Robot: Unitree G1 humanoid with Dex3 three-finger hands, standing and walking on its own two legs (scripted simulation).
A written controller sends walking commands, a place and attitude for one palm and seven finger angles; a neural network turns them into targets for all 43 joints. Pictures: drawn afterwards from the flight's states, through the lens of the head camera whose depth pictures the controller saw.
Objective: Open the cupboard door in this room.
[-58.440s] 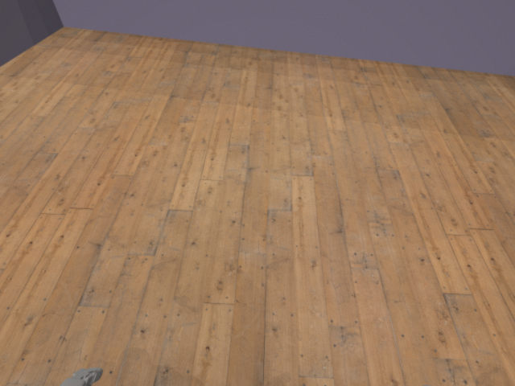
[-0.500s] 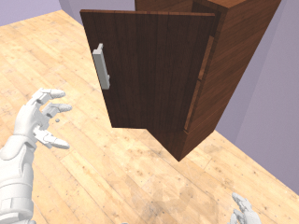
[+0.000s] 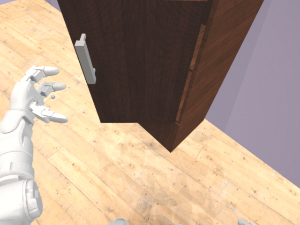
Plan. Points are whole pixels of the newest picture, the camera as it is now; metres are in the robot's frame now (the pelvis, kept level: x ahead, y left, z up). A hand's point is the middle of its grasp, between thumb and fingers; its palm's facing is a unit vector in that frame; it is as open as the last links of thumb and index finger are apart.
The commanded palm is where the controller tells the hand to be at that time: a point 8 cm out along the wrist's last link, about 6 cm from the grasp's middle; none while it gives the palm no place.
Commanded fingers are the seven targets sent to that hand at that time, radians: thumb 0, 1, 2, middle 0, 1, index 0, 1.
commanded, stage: move the hooked fingers beside the handle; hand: left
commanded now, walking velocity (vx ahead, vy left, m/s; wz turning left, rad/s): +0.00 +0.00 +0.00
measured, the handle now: (87, 59) +0.58 +0.21 +0.09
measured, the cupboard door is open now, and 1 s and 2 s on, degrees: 47 47 47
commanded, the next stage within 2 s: slide the fingers in behind the handle in 1.60 s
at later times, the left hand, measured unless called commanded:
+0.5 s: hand (58, 77) +0.48 +0.26 +0.11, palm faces +0.03 -1.00 +0.00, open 14.0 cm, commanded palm +0.47 +0.31 +0.10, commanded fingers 0.00 -0.50 0.30 -0.30 -1.20 -0.30 -1.20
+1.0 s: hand (65, 64) +0.55 +0.26 +0.10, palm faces +0.01 -1.00 +0.00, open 14.0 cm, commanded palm +0.52 +0.30 +0.09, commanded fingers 0.00 -0.50 0.30 -0.30 -1.20 -0.30 -1.20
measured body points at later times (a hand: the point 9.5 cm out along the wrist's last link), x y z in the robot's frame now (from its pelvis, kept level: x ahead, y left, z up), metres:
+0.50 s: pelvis +0.00 +0.00 -0.01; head +0.10 +0.02 +0.43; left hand +0.47 +0.32 +0.11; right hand +0.02 -0.27 -0.12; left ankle +0.03 +0.10 -0.71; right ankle +0.00 -0.12 -0.71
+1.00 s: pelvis +0.01 +0.02 -0.02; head +0.16 +0.04 +0.41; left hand +0.54 +0.32 +0.10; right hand -0.04 -0.25 -0.11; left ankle +0.03 +0.10 -0.71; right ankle +0.00 -0.12 -0.71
